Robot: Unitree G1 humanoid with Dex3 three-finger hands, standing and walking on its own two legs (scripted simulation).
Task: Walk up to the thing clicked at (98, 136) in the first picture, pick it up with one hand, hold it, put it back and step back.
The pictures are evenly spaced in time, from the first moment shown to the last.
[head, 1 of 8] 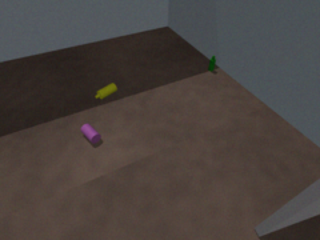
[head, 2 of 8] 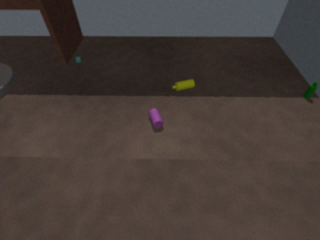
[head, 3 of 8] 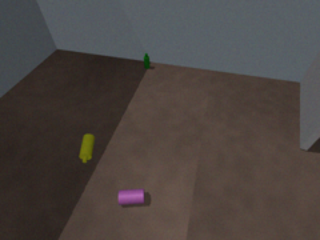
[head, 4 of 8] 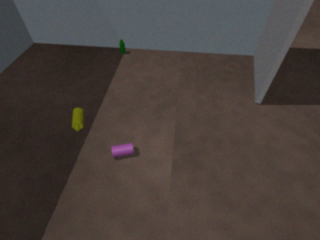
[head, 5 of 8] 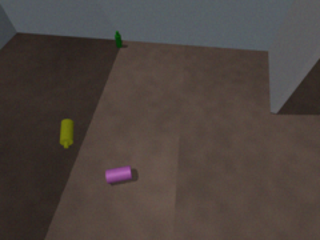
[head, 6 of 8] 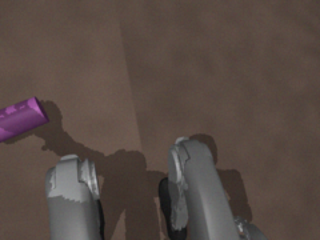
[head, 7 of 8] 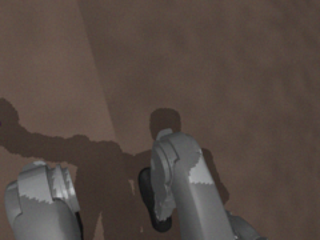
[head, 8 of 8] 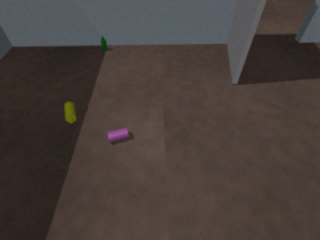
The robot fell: no
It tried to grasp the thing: yes
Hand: left
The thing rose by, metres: 0.67
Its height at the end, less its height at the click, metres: +0.00
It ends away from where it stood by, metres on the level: 0.00
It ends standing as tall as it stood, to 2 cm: yes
